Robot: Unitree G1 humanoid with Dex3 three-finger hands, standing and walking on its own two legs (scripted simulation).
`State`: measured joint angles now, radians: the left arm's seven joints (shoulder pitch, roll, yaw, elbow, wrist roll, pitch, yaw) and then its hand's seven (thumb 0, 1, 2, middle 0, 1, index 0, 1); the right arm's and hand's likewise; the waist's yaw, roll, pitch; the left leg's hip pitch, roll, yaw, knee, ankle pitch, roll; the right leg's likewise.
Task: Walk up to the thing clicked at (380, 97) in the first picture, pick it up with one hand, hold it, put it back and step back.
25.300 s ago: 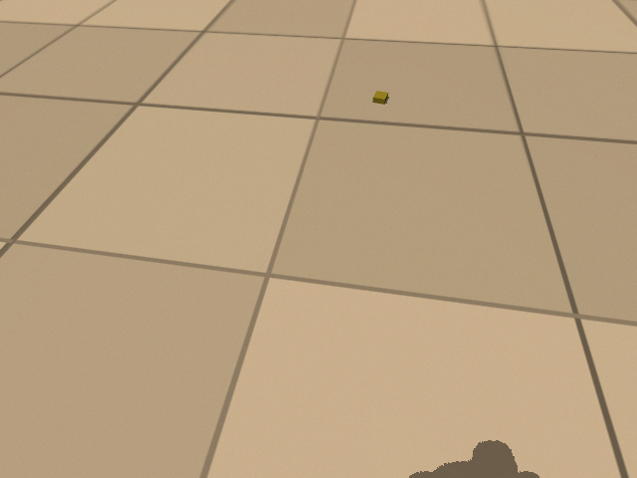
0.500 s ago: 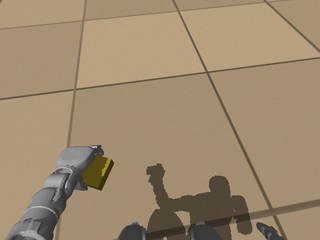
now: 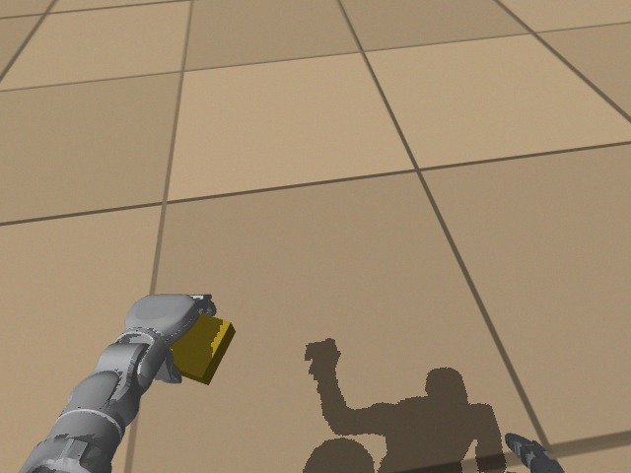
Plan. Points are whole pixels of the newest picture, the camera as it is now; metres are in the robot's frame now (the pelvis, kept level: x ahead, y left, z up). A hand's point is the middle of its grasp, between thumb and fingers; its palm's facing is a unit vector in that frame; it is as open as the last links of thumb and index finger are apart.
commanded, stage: hold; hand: left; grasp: from above
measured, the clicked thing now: (198, 345) +0.32 +0.20 -0.08
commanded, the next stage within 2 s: crouch in 1.64 s
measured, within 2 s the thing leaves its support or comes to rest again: neither
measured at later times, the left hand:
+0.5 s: hand (175, 346) +0.30 +0.21 -0.02, palm faces -0.47 +0.00 -0.88, open 11.0 cm
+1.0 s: hand (174, 361) +0.27 +0.20 -0.01, palm faces -0.46 -0.01 -0.89, open 11.0 cm
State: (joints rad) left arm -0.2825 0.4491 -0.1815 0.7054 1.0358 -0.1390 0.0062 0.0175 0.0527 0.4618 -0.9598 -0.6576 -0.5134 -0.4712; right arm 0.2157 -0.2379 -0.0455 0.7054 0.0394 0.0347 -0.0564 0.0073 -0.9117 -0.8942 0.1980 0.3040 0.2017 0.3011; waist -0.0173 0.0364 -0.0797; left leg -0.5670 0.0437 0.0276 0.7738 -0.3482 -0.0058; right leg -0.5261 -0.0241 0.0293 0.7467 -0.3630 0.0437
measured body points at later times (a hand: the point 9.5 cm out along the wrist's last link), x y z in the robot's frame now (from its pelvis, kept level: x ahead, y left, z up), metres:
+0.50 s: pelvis +0.00 -0.01 +0.01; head +0.02 -0.02 +0.46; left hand +0.32 +0.21 +0.03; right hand +0.14 -0.27 -0.10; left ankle +0.02 +0.12 -0.71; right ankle +0.01 -0.15 -0.71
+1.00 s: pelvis -0.02 -0.01 +0.02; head -0.01 -0.03 +0.47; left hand +0.29 +0.20 +0.04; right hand +0.14 -0.26 -0.09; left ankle +0.02 +0.12 -0.71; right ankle +0.01 -0.15 -0.71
